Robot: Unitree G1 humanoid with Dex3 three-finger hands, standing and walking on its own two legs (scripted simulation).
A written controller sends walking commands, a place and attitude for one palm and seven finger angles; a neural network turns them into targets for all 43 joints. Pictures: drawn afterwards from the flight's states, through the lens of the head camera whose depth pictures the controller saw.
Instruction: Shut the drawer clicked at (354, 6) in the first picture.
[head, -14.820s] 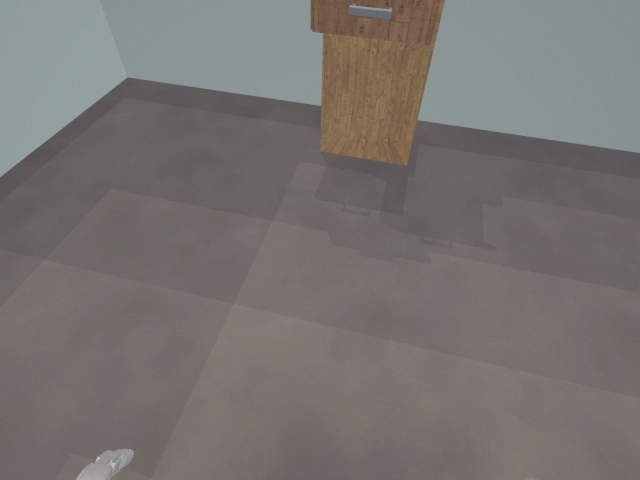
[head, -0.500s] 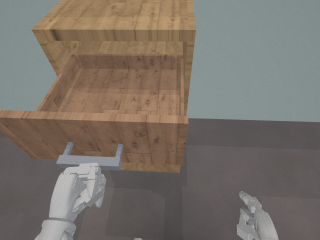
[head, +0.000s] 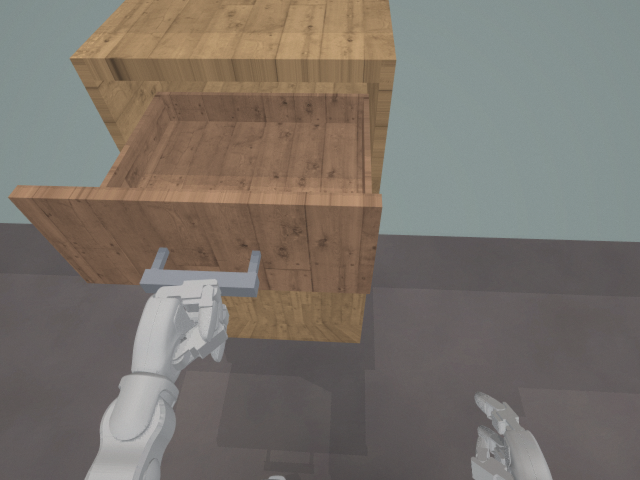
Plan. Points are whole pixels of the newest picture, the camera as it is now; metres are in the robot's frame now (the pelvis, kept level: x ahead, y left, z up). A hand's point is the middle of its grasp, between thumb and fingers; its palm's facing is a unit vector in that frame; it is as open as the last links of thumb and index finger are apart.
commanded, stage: push the drawer shut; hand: left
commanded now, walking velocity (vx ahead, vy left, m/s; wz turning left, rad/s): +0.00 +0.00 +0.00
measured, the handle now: (204, 269) +0.35 +0.16 +0.08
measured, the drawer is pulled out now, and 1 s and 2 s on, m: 0.24 0.12 0.00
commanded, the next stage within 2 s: none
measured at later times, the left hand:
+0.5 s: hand (231, 280) +0.34 +0.12 +0.08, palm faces -0.05 -1.00 -0.05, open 3.1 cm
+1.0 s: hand (237, 238) +0.40 +0.12 +0.08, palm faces -0.04 -1.00 -0.03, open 3.0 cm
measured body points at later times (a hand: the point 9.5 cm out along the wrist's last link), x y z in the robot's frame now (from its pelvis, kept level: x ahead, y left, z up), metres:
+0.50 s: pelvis +0.00 +0.00 +0.01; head +0.04 -0.01 +0.46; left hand +0.33 +0.17 +0.09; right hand +0.14 -0.25 -0.09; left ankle +0.01 +0.10 -0.70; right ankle -0.02 -0.08 -0.70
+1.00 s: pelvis +0.00 +0.00 +0.01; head +0.05 +0.00 +0.45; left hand +0.40 +0.18 +0.08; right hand +0.09 -0.26 -0.11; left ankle +0.01 +0.10 -0.70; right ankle -0.02 -0.08 -0.70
